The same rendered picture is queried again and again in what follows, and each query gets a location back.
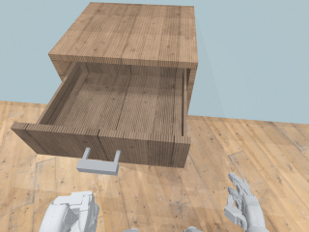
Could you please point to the left robot hand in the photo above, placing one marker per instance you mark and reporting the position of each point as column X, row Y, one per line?
column 76, row 212

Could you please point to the drawer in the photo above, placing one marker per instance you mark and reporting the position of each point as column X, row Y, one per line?
column 138, row 110

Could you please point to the right robot hand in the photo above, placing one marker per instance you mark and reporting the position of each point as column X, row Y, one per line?
column 248, row 212

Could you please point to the cabinet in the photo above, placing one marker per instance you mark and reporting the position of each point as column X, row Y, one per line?
column 131, row 34

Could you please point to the handle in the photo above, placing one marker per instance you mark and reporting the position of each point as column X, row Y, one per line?
column 98, row 166

